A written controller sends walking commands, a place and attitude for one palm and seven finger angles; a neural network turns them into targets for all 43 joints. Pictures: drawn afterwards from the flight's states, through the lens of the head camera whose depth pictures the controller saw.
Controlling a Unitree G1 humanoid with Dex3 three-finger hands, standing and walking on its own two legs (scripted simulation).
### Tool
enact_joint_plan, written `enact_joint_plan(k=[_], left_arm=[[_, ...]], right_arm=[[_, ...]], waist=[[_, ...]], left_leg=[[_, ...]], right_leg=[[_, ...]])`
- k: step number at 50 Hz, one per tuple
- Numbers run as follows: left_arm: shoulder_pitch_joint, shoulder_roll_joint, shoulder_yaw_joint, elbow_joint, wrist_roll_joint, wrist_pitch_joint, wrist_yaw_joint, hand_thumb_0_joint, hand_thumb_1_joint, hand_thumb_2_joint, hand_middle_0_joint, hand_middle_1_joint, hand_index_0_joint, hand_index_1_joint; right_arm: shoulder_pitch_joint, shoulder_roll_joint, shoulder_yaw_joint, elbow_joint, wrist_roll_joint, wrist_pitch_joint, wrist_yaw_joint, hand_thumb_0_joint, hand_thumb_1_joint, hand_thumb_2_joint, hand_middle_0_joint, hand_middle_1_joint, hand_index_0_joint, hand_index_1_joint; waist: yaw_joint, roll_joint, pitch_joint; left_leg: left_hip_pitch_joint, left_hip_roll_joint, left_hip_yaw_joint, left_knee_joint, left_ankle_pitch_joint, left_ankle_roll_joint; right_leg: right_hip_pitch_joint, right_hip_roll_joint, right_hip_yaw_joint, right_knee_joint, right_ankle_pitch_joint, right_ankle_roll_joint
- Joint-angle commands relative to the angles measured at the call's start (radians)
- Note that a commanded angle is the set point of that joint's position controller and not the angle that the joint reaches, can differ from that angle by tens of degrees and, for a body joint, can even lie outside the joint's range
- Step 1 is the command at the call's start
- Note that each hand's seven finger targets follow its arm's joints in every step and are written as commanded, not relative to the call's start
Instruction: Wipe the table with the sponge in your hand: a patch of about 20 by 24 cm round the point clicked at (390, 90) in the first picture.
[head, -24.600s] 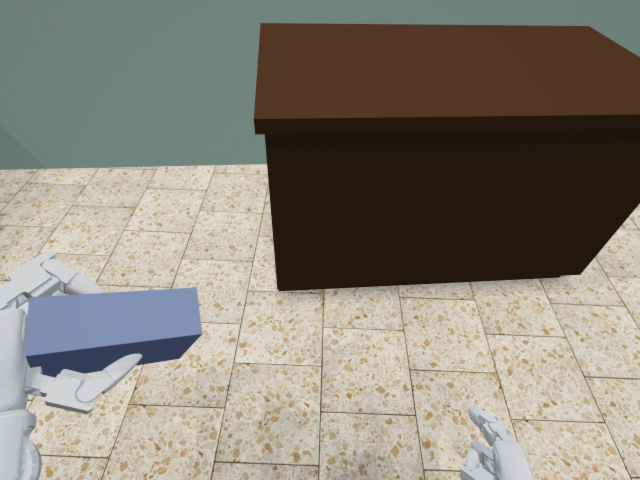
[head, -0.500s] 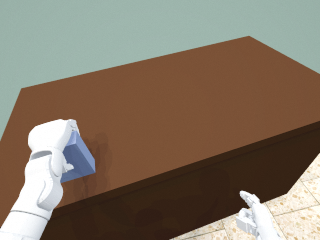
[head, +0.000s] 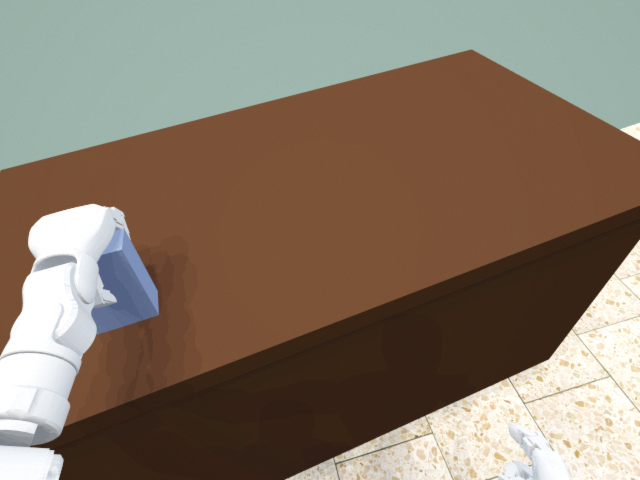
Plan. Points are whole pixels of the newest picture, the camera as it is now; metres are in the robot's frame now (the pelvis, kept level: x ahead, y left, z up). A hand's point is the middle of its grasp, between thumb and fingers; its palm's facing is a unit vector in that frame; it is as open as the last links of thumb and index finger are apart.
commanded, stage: wipe forward along the first lane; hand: left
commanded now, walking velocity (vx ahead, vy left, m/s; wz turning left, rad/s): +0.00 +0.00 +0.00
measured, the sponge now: (110, 295) +0.32 +0.33 +0.06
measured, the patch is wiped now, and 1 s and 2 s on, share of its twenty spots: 0.45 0.55 0.60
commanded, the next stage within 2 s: slide across to the middle lane in 0.56 s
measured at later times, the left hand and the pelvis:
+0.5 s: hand (89, 234) +0.39 +0.37 +0.11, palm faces -0.10 -0.01 -0.99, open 9.3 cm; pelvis +0.01 +0.02 +0.00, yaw +0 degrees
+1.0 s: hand (99, 220) +0.41 +0.37 +0.12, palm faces -0.01 -0.02 -1.00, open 9.3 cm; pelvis +0.03 +0.05 +0.00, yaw +2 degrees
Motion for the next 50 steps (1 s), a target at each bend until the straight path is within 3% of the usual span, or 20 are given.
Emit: enact_joint_plan(k=[1, 3, 5, 7, 10, 11, 14, 15, 22, 27, 31, 33, 35, 37, 40, 41, 43, 45, 46, 50], left_arm=[[-0.287, 0.253, 0.067, -0.005, 0.037, -0.01, 0.061, 0.0, 0.1, 1.3, -1.2, -1.6, -1.2, -1.6], [-0.311, 0.272, 0.074, 0.044, 0.039, -0.012, 0.065, 0.0, 0.1, 1.3, -1.2, -1.6, -1.2, -1.6], [-0.374, 0.334, 0.11, 0.067, 0.037, -0.024, 0.067, 0.0, 0.1, 1.3, -1.2, -1.6, -1.2, -1.6], [-0.404, 0.302, 0.073, 0.119, 0.05, -0.03, 0.067, 0.0, 0.1, 1.3, -1.2, -1.6, -1.2, -1.6], [-0.417, 0.36, 0.116, 0.148, 0.054, -0.048, 0.064, 0.0, 0.1, 1.3, -1.2, -1.6, -1.2, -1.6], [-0.426, 0.326, 0.082, 0.148, 0.055, -0.053, 0.062, 0.0, 0.1, 1.3, -1.2, -1.6, -1.2, -1.6], [-0.419, 0.355, 0.107, 0.195, 0.058, -0.066, 0.063, 0.0, 0.1, 1.3, -1.2, -1.6, -1.2, -1.6], [-0.439, 0.386, 0.134, 0.189, 0.056, -0.077, 0.064, 0.0, 0.1, 1.3, -1.2, -1.6, -1.2, -1.6], [-0.433, 0.304, 0.078, 0.215, 0.064, -0.092, 0.078, 0.0, 0.1, 1.3, -1.2, -1.6, -1.2, -1.6], [-0.517, 0.323, 0.076, 0.248, 0.075, -0.087, 0.091, 0.0, 0.1, 1.3, -1.2, -1.6, -1.2, -1.6], [-0.543, 0.338, 0.079, 0.268, 0.088, -0.085, 0.091, 0.0, 0.1, 1.3, -1.2, -1.6, -1.2, -1.6], [-0.54, 0.289, 0.041, 0.265, 0.089, -0.082, 0.087, 0.0, 0.1, 1.3, -1.2, -1.6, -1.2, -1.6], [-0.538, 0.291, 0.056, 0.213, 0.072, -0.085, 0.083, 0.0, 0.1, 1.3, -1.2, -1.6, -1.2, -1.6], [-0.55, 0.23, 0.013, 0.158, 0.058, -0.083, 0.085, 0.0, 0.1, 1.3, -1.2, -1.6, -1.2, -1.6], [-0.591, 0.228, 0.025, 0.07, 0.029, -0.082, 0.095, 0.0, 0.1, 1.3, -1.2, -1.6, -1.2, -1.6], [-0.603, 0.193, -0.006, 0.053, 0.025, -0.074, 0.101, 0.0, 0.1, 1.3, -1.2, -1.6, -1.2, -1.6], [-0.607, 0.143, -0.039, 0.024, 0.012, -0.049, 0.107, 0.0, 0.1, 1.3, -1.2, -1.6, -1.2, -1.6], [-0.657, 0.16, -0.027, -0.043, 0.002, -0.031, 0.112, 0.0, 0.1, 1.3, -1.2, -1.6, -1.2, -1.6], [-0.668, 0.117, -0.068, -0.075, 0.001, -0.015, 0.114, 0.0, 0.1, 1.3, -1.2, -1.6, -1.2, -1.6], [-0.657, 0.077, -0.091, -0.102, 0.015, 0.063, 0.11, 0.0, 0.1, 1.3, -1.2, -1.6, -1.2, -1.6]], right_arm=[[-0.12, -0.108, -0.036, -0.148, 0.003, -0.051, -0.011, 0.0, -0.9, -0.9, 0.2, 0.3, 0.2, 0.3], [-0.107, -0.113, -0.035, -0.137, 0.005, -0.047, -0.011, 0.0, -0.9, -0.9, 0.2, 0.3, 0.2, 0.3], [-0.1, -0.119, -0.036, -0.124, 0.008, -0.047, -0.016, 0.0, -0.9, -0.9, 0.2, 0.3, 0.2, 0.3], [-0.08, -0.115, -0.037, -0.12, 0.009, -0.049, -0.015, 0.0, -0.9, -0.9, 0.2, 0.3, 0.2, 0.3], [-0.066, -0.122, -0.039, -0.116, 0.01, -0.041, -0.013, 0.0, -0.9, -0.9, 0.2, 0.3, 0.2, 0.3], [-0.063, -0.118, -0.038, -0.125, 0.008, -0.039, -0.014, 0.0, -0.9, -0.9, 0.2, 0.3, 0.2, 0.3], [-0.044, -0.124, -0.039, -0.118, 0.009, -0.031, -0.012, 0.0, -0.9, -0.9, 0.2, 0.3, 0.2, 0.3], [-0.043, -0.126, -0.04, -0.117, 0.008, -0.032, -0.012, 0.0, -0.9, -0.9, 0.2, 0.3, 0.2, 0.3], [-0.013, -0.124, -0.047, -0.115, 0.01, -0.02, -0.003, 0.0, -0.9, -0.9, 0.2, 0.3, 0.2, 0.3], [0.002, -0.131, -0.045, -0.097, 0.012, -0.016, -0.003, 0.0, -0.9, -0.9, 0.2, 0.3, 0.2, 0.3], [0.014, -0.133, -0.046, -0.092, 0.01, -0.011, -0.002, 0.0, -0.9, -0.9, 0.2, 0.3, 0.2, 0.3], [0.012, -0.129, -0.046, -0.099, 0.011, -0.01, 0.002, 0.0, -0.9, -0.9, 0.2, 0.3, 0.2, 0.3], [-0.005, -0.125, -0.045, -0.112, 0.012, -0.011, 0.002, 0.0, -0.9, -0.9, 0.2, 0.3, 0.2, 0.3], [-0.009, -0.117, -0.047, -0.119, 0.012, -0.012, 0.004, 0.0, -0.9, -0.9, 0.2, 0.3, 0.2, 0.3], [-0.037, -0.112, -0.043, -0.128, 0.015, -0.021, 0.0, 0.0, -0.9, -0.9, 0.2, 0.3, 0.2, 0.3], [-0.037, -0.107, -0.045, -0.126, 0.012, -0.024, 0.001, 0.0, -0.9, -0.9, 0.2, 0.3, 0.2, 0.3], [-0.053, -0.102, -0.044, -0.121, 0.015, -0.026, 0.003, 0.0, -0.9, -0.9, 0.2, 0.3, 0.2, 0.3], [-0.078, -0.099, -0.037, -0.126, 0.016, -0.034, -0.001, 0.0, -0.9, -0.9, 0.2, 0.3, 0.2, 0.3], [-0.085, -0.092, -0.038, -0.128, 0.014, -0.038, 0.001, 0.0, -0.9, -0.9, 0.2, 0.3, 0.2, 0.3], [-0.119, -0.089, -0.027, -0.131, 0.01, -0.036, 0.009, 0.0, -0.9, -0.9, 0.2, 0.3, 0.2, 0.3]], waist=[[-0.009, -0.132, -0.149], [-0.015, -0.147, -0.131], [-0.022, -0.165, -0.148], [-0.032, -0.15, -0.149], [-0.023, -0.135, -0.202], [-0.028, -0.121, -0.208], [-0.027, -0.151, -0.201], [-0.026, -0.127, -0.212], [-0.031, -0.123, -0.224], [-0.047, -0.129, -0.202], [-0.045, -0.122, -0.25], [-0.046, -0.107, -0.247], [-0.034, -0.082, -0.283], [-0.041, -0.071, -0.285], [-0.037, -0.076, -0.302], [-0.042, -0.064, -0.296], [-0.044, -0.049, -0.273], [-0.04, -0.039, -0.304], [-0.041, -0.01, -0.311], [-0.031, -0.032, -0.315]], left_leg=[[-0.088, -0.043, -0.011, -0.041, -0.019, 0.045], [-0.101, -0.043, -0.013, -0.043, -0.035, 0.044], [-0.108, -0.042, -0.013, -0.037, -0.045, 0.045], [-0.119, -0.036, -0.009, -0.039, -0.044, 0.046], [-0.119, -0.035, -0.012, -0.04, -0.012, 0.046], [-0.122, -0.034, -0.004, -0.036, -0.009, 0.048], [-0.134, -0.032, -0.006, -0.037, -0.005, 0.047], [-0.132, -0.031, -0.007, -0.037, 0.008, 0.047], [-0.098, -0.027, -0.004, -0.049, 0.061, 0.052], [-0.089, -0.024, -0.009, -0.066, 0.064, 0.053], [-0.065, -0.022, -0.011, -0.065, 0.106, 0.053], [-0.052, -0.02, -0.013, -0.067, 0.119, 0.05], [-0.025, -0.018, -0.019, -0.07, 0.16, 0.049], [0.009, -0.011, -0.026, -0.072, 0.177, 0.048], [0.044, -0.003, -0.047, -0.084, 0.203, 0.043], [0.063, -0.002, -0.046, -0.079, 0.209, 0.043], [0.088, 0.002, -0.061, -0.089, 0.204, 0.033], [0.111, 0.003, -0.07, -0.095, 0.229, 0.028], [0.134, 0.001, -0.069, -0.086, 0.253, 0.024], [0.153, 0.005, -0.085, -0.085, 0.344, -0.001]], right_leg=[[0.143, -0.08, 0.173, -0.127, -0.116, 0.033], [0.129, -0.08, 0.178, -0.137, -0.138, 0.035], [0.13, -0.082, 0.196, -0.144, -0.166, 0.037], [0.125, -0.087, 0.181, -0.137, -0.158, 0.039], [0.158, -0.082, 0.176, -0.115, -0.086, 0.034], [0.168, -0.088, 0.167, -0.11, -0.069, 0.037], [0.164, -0.084, 0.162, -0.106, -0.048, 0.038], [0.168, -0.083, 0.169, -0.102, -0.025, 0.035], [0.138, -0.071, 0.108, -0.09, 0.051, 0.033], [0.106, -0.065, 0.088, -0.102, 0.036, 0.034], [0.122, -0.064, 0.08, -0.095, 0.074, 0.029], [0.108, -0.063, 0.073, -0.096, 0.082, 0.027], [0.128, -0.062, 0.074, -0.092, 0.116, 0.019], [0.114, -0.06, 0.06, -0.093, 0.112, 0.02], [0.11, -0.056, 0.054, -0.097, 0.107, 0.015], [0.105, -0.058, 0.05, -0.095, 0.108, 0.016], [0.078, -0.056, 0.037, -0.097, 0.086, 0.015], [0.09, -0.055, 0.037, -0.094, 0.099, 0.009], [0.095, -0.057, 0.033, -0.09, 0.112, 0.008], [0.102, -0.052, 0.018, -0.082, 0.154, -0.001]])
